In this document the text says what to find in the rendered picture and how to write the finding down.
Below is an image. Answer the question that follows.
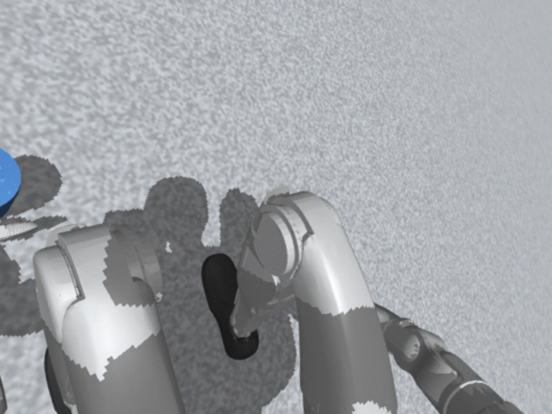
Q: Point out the right robot arm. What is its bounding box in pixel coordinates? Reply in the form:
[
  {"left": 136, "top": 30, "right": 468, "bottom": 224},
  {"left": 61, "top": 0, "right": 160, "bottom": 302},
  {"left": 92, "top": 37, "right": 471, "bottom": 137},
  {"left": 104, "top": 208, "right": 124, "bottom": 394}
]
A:
[{"left": 384, "top": 317, "right": 523, "bottom": 414}]

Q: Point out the left robot hand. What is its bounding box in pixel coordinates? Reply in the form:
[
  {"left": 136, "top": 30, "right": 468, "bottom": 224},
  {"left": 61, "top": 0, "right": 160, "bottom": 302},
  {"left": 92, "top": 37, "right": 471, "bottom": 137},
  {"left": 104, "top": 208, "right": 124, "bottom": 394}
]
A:
[{"left": 0, "top": 222, "right": 39, "bottom": 242}]

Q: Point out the right robot hand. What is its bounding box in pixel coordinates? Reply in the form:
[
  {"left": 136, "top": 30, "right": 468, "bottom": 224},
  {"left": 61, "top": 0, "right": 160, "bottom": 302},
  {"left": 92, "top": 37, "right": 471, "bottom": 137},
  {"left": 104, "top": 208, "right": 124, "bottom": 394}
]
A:
[{"left": 374, "top": 303, "right": 401, "bottom": 335}]

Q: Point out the left robot foot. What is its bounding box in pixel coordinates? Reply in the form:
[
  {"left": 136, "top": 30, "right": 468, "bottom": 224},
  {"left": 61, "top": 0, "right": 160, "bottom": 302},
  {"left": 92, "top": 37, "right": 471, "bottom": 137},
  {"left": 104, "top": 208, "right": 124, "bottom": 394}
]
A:
[{"left": 44, "top": 348, "right": 72, "bottom": 414}]

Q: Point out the cup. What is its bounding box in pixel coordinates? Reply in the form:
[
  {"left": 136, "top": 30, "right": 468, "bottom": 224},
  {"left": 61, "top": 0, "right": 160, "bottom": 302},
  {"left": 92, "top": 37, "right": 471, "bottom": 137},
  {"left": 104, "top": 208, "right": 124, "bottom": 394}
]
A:
[{"left": 0, "top": 148, "right": 21, "bottom": 218}]

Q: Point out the right robot foot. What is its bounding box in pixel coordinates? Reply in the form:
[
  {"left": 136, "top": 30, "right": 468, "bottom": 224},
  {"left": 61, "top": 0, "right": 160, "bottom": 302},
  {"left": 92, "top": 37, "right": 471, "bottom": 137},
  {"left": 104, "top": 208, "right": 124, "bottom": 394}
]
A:
[{"left": 202, "top": 254, "right": 259, "bottom": 360}]

